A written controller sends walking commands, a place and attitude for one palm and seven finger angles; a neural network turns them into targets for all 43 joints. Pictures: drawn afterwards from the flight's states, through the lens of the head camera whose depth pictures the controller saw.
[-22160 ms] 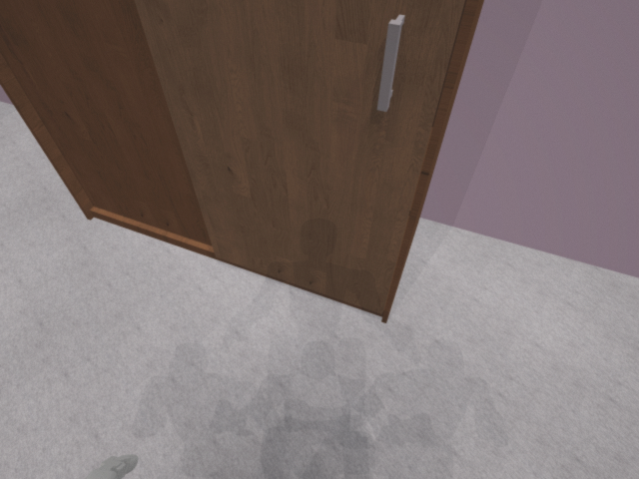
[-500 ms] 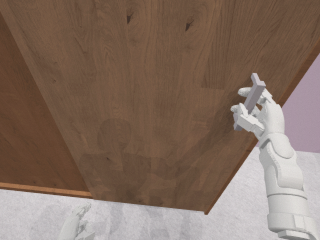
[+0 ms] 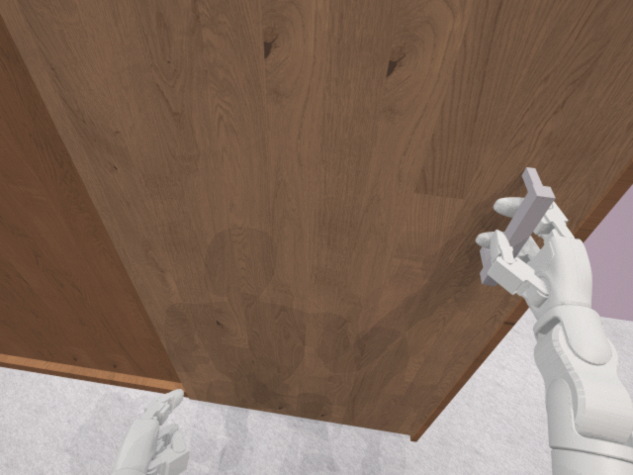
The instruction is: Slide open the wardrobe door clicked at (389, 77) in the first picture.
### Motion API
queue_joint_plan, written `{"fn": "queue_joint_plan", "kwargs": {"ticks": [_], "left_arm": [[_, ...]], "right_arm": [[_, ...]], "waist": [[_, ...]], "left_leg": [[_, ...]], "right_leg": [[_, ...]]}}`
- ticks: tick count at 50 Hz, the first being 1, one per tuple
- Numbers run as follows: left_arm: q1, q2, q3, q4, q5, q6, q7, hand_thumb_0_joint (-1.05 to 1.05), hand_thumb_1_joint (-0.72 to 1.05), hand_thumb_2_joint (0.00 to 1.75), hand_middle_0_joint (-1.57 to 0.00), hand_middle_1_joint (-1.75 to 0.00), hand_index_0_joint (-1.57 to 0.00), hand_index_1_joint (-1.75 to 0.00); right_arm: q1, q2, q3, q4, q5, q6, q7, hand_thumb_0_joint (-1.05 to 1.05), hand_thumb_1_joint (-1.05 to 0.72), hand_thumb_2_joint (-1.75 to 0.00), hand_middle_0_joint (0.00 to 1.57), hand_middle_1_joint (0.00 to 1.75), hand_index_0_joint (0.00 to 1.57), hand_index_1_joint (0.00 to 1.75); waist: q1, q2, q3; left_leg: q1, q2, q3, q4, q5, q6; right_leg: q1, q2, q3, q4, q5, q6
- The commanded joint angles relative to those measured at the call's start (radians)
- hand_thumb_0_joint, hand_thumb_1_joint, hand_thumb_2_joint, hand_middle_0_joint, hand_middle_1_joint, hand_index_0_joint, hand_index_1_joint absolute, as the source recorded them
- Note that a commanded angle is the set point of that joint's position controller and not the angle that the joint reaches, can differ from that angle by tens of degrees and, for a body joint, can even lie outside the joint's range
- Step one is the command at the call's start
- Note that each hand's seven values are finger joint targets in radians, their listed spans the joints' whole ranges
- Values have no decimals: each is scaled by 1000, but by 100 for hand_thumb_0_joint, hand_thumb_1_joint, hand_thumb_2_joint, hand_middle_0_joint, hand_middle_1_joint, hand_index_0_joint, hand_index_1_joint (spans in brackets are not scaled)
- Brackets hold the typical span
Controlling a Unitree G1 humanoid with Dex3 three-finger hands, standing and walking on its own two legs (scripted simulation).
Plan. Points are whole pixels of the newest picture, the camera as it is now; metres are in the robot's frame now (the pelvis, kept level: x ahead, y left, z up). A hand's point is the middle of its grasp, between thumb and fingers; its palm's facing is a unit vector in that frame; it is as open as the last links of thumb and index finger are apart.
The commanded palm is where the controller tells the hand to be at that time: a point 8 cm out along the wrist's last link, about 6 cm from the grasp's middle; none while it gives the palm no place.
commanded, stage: tug the door sideways, standing still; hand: right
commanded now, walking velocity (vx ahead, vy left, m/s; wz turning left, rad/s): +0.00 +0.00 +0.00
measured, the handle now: (509, 229) +0.39 -0.19 +0.16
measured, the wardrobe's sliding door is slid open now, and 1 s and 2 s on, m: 0.00 0.00 0.14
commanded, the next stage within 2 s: step sideways, sliding the door along in 0.46 s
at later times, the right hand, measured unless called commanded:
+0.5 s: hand (492, 259) +0.34 -0.16 +0.16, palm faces +0.16 +0.99 -0.02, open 5.8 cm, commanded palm +0.31 -0.15 +0.16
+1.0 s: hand (481, 255) +0.35 -0.15 +0.15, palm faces +0.33 +0.94 -0.07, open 6.0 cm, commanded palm +0.32 -0.14 +0.16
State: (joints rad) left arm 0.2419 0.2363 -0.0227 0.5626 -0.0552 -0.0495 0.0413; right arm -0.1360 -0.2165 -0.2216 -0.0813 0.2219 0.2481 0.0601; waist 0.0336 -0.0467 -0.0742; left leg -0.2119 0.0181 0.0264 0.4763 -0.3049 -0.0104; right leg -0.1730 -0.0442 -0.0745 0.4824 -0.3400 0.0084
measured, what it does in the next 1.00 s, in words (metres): shifts its weight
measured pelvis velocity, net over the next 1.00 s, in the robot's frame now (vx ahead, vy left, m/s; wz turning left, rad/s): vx -0.03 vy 0.05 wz -0.14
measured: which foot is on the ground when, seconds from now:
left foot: down 0.00-1.00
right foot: down 0.00-1.00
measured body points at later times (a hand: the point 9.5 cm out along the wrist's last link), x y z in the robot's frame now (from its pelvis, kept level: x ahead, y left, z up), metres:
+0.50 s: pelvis -0.02 -0.01 -0.01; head -0.01 +0.00 +0.44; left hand +0.19 +0.17 -0.10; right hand +0.32 -0.21 +0.16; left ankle -0.04 +0.13 -0.73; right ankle -0.07 -0.12 -0.74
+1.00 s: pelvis -0.03 +0.05 -0.01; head +0.02 +0.05 +0.44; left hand +0.13 +0.27 -0.14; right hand +0.33 -0.20 +0.16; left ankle -0.02 +0.11 -0.74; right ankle -0.08 -0.07 -0.69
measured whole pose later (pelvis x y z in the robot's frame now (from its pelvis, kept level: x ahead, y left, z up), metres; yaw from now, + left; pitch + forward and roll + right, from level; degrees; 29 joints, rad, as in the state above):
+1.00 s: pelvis -0.03 +0.05 -0.01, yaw -8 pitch -3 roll +0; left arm 0.20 0.23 0.01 0.69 -0.04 0.03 0.07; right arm -0.51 -0.17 -0.08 0.26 0.08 -0.03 -0.17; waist -0.04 -0.04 0.17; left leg -0.22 -0.03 0.14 0.57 -0.32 0.10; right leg -0.38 -0.02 0.00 1.01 -0.49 0.00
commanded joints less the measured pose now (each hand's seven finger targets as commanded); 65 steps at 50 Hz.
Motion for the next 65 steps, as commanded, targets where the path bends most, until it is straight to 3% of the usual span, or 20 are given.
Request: {"fn": "queue_joint_plan", "kwargs": {"ticks": [1, 26, 28, 29, 30, 31, 35, 37, 41, 42, 44, 45, 48, 52, 53, 54, 55, 56, 60, 65], "left_arm": [[-117, 101, 41, -132, 3, -61, 10, 0, 90, 90, -20, -30, -20, -30], [-146, 66, 21, -76, 24, -29, -4, 0, 90, 90, -20, -30, -20, -30], [-137, 74, 21, -62, 25, -26, 0, 0, 90, 90, -20, -30, -20, -30], [-142, 125, 22, -58, 47, -11, 34, 0, 90, 90, -20, -30, -20, -30], [-153, 79, 11, -47, 53, 4, 35, 0, 90, 90, -20, -30, -20, -30], [-169, 81, 13, -61, 52, 9, 38, 0, 90, 90, -20, -30, -20, -30], [-180, 84, 31, -71, 55, 30, 32, 0, 90, 90, -20, -30, -20, -30], [-184, 84, 32, -77, 44, 40, 32, 0, 90, 90, -20, -30, -20, -30], [-190, 97, 40, -86, 24, 42, 32, 0, 90, 90, -20, -30, -20, -30], [-192, 96, 40, -90, 17, 40, 34, 0, 90, 90, -20, -30, -20, -30], [-186, 56, 49, -83, 10, 33, 37, 0, 90, 90, -20, -30, -20, -30], [-187, 83, 71, -65, 7, 24, 37, 0, 90, 90, -20, -30, -20, -30], [-181, 46, 49, -48, 21, 8, 28, 0, 90, 90, -20, -30, -20, -30], [-185, 46, 57, -67, 28, 20, 30, 0, 90, 90, -20, -30, -20, -30], [-168, 86, 78, -79, 26, 21, 24, 0, 90, 90, -20, -30, -20, -30], [-177, 103, 91, -96, 22, 19, 5, 0, 90, 90, -20, -30, -20, -30], [-199, 101, 92, -105, 11, 19, -22, 0, 90, 90, -20, -30, -20, -30], [-204, 79, 91, -87, 14, 16, -24, 0, 90, 90, -20, -30, -20, -30], [-197, 97, 100, -84, 13, 15, -42, 0, 90, 90, -20, -30, -20, -30], [-206, 96, 105, -128, 10, 1, -43, 0, 90, 90, -20, -30, -20, -30]], "right_arm": [[-310, -66, 46, -269, -1, -59, 1, 0, -90, -90, 45, 140, 45, 140], [-781, 273, 461, -63, -96, -138, -47, 0, -90, -90, 45, 140, 45, 140], [-843, 236, 430, -18, -98, -147, -54, 0, -90, -90, 45, 140, 45, 140], [-870, -292, 27, -37, -148, -253, -143, 0, -90, -90, 45, 140, 45, 140], [-770, -61, 194, 31, -151, -281, -140, 0, -90, -90, 45, 140, 45, 140], [-745, -6, 241, 31, -140, -303, -132, 0, -90, -90, 45, 140, 45, 140], [-816, -38, 224, 14, -132, -345, -146, 0, -90, -90, 45, 140, 45, 140], [-822, -48, 219, 10, -122, -348, -158, 0, -90, -90, 45, 140, 45, 140], [-830, -13, 259, 25, -133, -360, -154, 0, -90, -90, 45, 140, 45, 140], [-836, -15, 267, 14, -142, -361, -153, 0, -90, -90, 45, 140, 45, 140], [-808, -26, 253, 64, -155, -360, -160, 0, -90, -90, 45, 140, 45, 140], [-803, -30, 235, 73, -149, -365, -161, 0, -90, -90, 45, 140, 45, 140], [-871, 73, 327, -7, -168, -419, -158, 0, -90, -90, 45, 140, 45, 140], [-862, 120, 400, -87, -162, -454, -152, 0, -90, -90, 45, 140, 45, 140], [-838, 138, 420, -104, -150, -456, -143, 0, -90, -90, 45, 140, 45, 140], [-861, 181, 457, -142, -129, -459, -132, 0, -90, -90, 45, 140, 45, 140], [-896, 155, 427, -145, -130, -458, -130, 0, -90, -90, 45, 140, 45, 140], [-956, 102, 392, -237, -138, -471, -131, 0, -90, -90, 45, 140, 45, 140], [-876, 180, 459, -218, -149, -441, -115, 0, -90, -90, 45, 140, 45, 140], [-820, 144, 424, -233, -142, -424, -117, 0, -90, -90, 45, 140, 45, 140]], "waist": [[-35, 23, -250], [29, -4, -290], [34, 15, -288], [-27, 6, -168], [-17, 67, -150], [-12, 32, -166], [8, -177, -192], [8, -137, -174], [0, -93, -179], [-4, -16, -189], [-18, 342, -146], [-41, 332, -99], [-20, 143, -120], [9, 103, -196], [24, -20, -241], [19, -225, -278], [11, -87, -256], [21, -12, -219], [16, -93, -190], [17, -233, -195]], "left_leg": [[106, -8, 50, 30, 675, 19], [-49, -8, 70, 75, 421, 38], [-55, -13, 69, 68, 401, 40], [-1, 25, 19, 51, 325, 21], [16, 25, 31, 66, 325, 12], [-6, 17, 42, 102, 319, 7], [-267, -28, 20, 349, -182, 20], [-281, -28, 10, 329, -212, 33], [75, -35, 33, 48, -9, 49], [189, -3, -7, -24, 59, 69], [277, 229, -374, -192, 60, 189], [251, 292, -458, -209, 169, 234], [304, 256, -238, -42, 641, 249], [145, 146, -59, 169, 625, 146], [-117, 74, -6, 363, 395, 74], [-395, -10, -39, 613, -156, 25], [-425, -13, -142, 787, -208, 46], [-512, 14, -126, 833, -198, 40], [-514, 46, -46, 753, -137, 15], [-334, 42, 61, 569, -73, -5]], "right_leg": [[123, 11, 45, 39, 712, -23], [193, 3, 153, 73, 643, -7], [181, 8, 156, 67, 604, -5], [50, -59, 187, 12, 486, -60], [50, -54, 180, -10, 417, -66], [79, -85, 201, -14, 450, -73], [273, -242, 363, -45, 563, -169], [290, -273, 394, -23, 523, -203], [44, -204, 199, 102, 352, -132], [-62, -152, 145, 183, 245, -105], [-326, 45, 34, 500, -176, -30], [-370, 46, 94, 669, -223, -21], [-327, 0, 92, 555, -165, -15], [57, -23, -1, -15, 200, -32], [320, -193, 204, -103, 421, -106], [515, -474, 543, -63, 757, -243], [473, -518, 582, -50, 748, -292], [500, -494, 518, -22, 790, -288], [442, -386, 247, 0, 725, -202], [372, -334, 86, 1, 787, -156]]}}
